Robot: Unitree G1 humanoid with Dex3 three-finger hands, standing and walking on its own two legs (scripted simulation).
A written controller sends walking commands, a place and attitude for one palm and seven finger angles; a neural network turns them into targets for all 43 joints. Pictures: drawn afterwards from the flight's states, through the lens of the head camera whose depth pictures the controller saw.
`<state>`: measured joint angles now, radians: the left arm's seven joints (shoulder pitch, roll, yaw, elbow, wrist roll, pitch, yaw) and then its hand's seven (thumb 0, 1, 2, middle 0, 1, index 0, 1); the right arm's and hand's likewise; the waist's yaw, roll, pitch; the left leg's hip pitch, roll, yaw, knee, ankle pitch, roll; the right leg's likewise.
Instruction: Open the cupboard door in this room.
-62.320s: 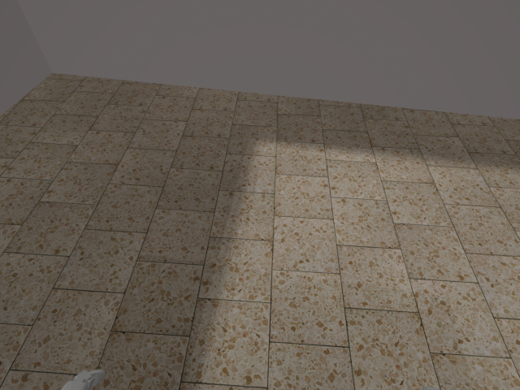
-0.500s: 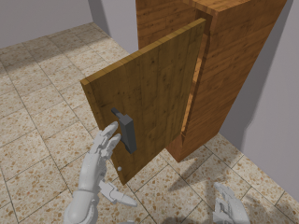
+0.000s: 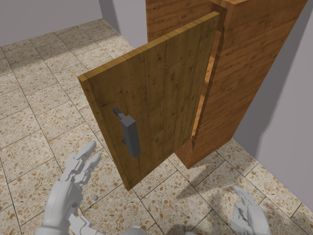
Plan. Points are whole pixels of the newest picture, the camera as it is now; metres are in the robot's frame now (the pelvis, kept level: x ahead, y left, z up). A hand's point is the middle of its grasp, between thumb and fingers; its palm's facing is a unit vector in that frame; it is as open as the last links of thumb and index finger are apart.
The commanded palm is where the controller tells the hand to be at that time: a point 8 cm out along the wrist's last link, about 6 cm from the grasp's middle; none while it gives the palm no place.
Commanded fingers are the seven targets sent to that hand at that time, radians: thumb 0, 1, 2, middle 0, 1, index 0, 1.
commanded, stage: draw the hand back to the body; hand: left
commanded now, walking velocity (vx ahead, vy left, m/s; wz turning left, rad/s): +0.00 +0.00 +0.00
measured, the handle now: (126, 133) +0.34 +0.10 +0.09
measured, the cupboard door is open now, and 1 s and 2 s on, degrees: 98 98 98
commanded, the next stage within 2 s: step back with the hand held close in 1.64 s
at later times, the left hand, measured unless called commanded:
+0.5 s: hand (65, 189) +0.19 +0.18 +0.12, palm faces -0.02 -1.00 -0.09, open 16.3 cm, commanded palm +0.16 +0.24 +0.14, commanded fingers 0.00 -0.40 0.34 -0.15 -0.30 -0.15 -0.30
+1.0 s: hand (8, 164) +0.20 +0.26 +0.19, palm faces +0.33 -0.86 -0.39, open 12.2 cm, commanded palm +0.16 +0.30 +0.20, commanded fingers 0.00 0.48 0.72 -0.19 -0.30 -0.19 -0.30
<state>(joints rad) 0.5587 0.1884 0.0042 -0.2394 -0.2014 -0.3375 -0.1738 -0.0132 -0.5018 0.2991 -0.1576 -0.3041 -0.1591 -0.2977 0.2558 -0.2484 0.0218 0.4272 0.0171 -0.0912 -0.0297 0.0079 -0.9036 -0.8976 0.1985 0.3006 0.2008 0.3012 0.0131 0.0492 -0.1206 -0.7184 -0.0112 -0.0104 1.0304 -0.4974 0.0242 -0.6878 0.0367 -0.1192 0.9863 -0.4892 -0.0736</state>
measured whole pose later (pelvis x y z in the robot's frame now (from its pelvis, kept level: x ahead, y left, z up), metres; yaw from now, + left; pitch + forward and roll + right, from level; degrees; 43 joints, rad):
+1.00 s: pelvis +0.02 +0.03 +0.06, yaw -1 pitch -2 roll -1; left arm 0.54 0.33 0.21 -0.42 -0.05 -0.06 0.13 0.00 0.14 0.58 -0.18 -0.30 -0.19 -0.30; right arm 0.23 -0.23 0.07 0.58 0.01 -0.12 -0.08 0.01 -0.90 -0.90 0.20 0.30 0.20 0.30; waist 0.06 0.07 -0.02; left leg -0.21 -0.04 0.02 0.55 -0.31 0.06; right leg -0.18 0.02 -0.06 0.51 -0.29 -0.03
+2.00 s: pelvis +0.00 +0.01 +0.07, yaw -3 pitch +0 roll -1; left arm 0.53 0.37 0.36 -0.41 -0.05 -0.15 0.11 0.01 0.89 0.90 -0.21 -0.30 -0.21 -0.30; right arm 0.16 -0.26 0.00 0.58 0.01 -0.03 -0.06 0.01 -0.90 -0.90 0.20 0.30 0.20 0.30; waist 0.02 0.07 0.03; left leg -0.21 0.00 0.05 0.45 -0.24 0.04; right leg -0.19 0.06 -0.04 0.38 -0.19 -0.05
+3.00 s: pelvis -0.17 +0.03 +0.05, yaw -3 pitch -1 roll -4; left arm 0.61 0.53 0.46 -0.58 -0.07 -0.25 0.11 0.01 0.88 0.90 -0.22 -0.31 -0.22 -0.30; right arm 0.18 -0.22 0.01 0.60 0.01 -0.06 -0.06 0.01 -0.90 -0.90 0.20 0.30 0.20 0.30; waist -0.02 0.00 0.00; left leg -0.52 0.03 -0.01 0.61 -0.17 0.01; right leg -0.12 0.13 0.02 0.49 -0.36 -0.04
